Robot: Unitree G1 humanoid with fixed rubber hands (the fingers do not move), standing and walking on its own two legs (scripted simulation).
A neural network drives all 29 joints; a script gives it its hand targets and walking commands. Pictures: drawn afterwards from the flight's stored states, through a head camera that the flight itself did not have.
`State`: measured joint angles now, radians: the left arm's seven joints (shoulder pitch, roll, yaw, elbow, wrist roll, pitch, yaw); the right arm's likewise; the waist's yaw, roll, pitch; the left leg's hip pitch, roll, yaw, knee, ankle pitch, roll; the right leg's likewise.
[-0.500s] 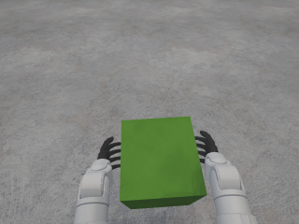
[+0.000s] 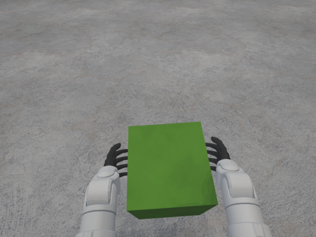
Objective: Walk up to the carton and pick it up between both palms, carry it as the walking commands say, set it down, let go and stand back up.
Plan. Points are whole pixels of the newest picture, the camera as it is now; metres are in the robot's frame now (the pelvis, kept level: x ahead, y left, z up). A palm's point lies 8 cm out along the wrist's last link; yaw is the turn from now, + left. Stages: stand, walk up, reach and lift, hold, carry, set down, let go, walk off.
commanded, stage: carry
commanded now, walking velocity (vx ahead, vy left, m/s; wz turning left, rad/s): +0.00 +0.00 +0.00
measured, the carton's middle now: (167, 174) +0.31 +0.01 -0.05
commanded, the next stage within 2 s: hold in 0.04 s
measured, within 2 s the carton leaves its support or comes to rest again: neither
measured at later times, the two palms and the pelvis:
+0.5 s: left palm (114, 164) +0.28 +0.14 +0.06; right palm (230, 164) +0.28 -0.15 +0.06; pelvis -0.01 +0.00 +0.01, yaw -1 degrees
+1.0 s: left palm (114, 174) +0.27 +0.15 +0.02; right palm (226, 174) +0.27 -0.14 +0.03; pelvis -0.03 +0.00 +0.00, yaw -1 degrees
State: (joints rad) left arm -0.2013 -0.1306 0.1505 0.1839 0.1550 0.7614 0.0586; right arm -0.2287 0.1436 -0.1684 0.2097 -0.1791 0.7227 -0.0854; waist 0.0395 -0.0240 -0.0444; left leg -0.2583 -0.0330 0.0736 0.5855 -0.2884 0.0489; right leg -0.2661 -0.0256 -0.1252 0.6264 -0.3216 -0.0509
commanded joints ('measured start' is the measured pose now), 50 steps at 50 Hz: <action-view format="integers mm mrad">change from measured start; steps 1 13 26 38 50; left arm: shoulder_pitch -638 -754 -664 -807 -852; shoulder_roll -913 -910 -929 -945 -957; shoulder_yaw -619 -556 -456 -370 -144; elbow -201 -40 81 171 484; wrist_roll -251 -211 -157 -106 47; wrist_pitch -55 -48 -23 -124 -252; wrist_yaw -265 -285 -279 -292 -288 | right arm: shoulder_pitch -521 -599 -693 -665 -826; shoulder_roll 953 910 923 965 855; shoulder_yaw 649 471 462 290 101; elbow -145 -11 19 230 409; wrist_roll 253 159 145 91 -20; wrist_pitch -22 12 8 -66 -238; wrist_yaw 284 238 253 282 288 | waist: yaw -36 -118 -41 -118 -119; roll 55 -2 -35 -62 54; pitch -285 -221 -250 -125 -41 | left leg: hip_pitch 43 181 258 64 -51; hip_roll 174 5 16 -4 14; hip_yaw -169 -209 -217 -200 -237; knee -109 -218 -247 -125 -103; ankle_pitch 327 265 218 17 -113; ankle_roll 8 59 48 1 -10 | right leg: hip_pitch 120 174 162 142 53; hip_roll -113 82 79 4 37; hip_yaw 112 258 253 285 274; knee -143 -216 -242 -231 -120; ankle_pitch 261 215 184 -20 -61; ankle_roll -19 -17 -19 -11 -37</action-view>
